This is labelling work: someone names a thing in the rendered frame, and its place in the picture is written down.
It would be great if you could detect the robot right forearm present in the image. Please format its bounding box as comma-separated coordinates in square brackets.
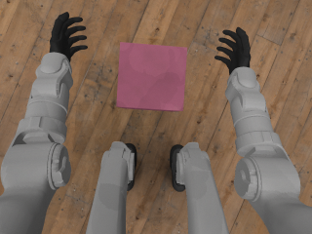
[225, 66, 300, 195]

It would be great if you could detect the right robot shin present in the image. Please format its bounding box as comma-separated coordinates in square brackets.
[175, 142, 211, 185]

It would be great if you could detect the left robot upper arm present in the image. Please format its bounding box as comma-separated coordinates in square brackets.
[0, 142, 71, 234]

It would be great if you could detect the carton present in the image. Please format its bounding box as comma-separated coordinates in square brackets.
[116, 42, 187, 112]

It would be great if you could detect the right robot thigh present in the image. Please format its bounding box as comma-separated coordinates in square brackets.
[176, 148, 230, 234]

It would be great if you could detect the right robot upper arm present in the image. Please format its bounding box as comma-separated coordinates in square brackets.
[233, 156, 312, 234]

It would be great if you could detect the right robot hand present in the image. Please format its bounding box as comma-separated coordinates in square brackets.
[214, 26, 251, 75]

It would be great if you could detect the robot left forearm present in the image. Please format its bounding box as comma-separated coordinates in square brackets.
[0, 52, 74, 188]

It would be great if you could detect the left robot hand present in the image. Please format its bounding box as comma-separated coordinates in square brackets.
[49, 12, 88, 62]

